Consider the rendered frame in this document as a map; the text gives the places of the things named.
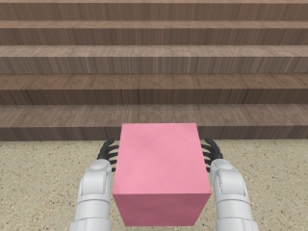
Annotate left robot hand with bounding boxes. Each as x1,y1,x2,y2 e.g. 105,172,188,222
96,139,119,172

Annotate right robot forearm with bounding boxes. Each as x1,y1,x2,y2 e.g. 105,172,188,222
210,159,260,231

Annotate carton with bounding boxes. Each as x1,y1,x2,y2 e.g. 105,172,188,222
112,123,212,227

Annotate right robot hand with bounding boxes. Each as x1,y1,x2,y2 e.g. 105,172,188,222
200,138,223,172

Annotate left robot forearm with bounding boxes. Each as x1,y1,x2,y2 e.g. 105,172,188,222
69,159,113,231

